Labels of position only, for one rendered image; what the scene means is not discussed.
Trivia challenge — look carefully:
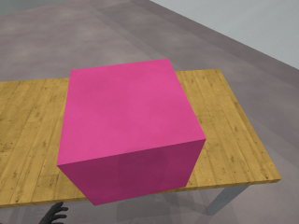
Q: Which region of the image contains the table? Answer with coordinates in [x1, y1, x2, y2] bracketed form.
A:
[0, 69, 282, 224]

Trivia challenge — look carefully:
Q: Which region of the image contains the carton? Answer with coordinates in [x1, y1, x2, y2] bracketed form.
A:
[56, 59, 206, 206]

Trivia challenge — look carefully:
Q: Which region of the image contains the left robot hand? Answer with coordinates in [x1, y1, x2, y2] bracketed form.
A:
[38, 202, 68, 224]

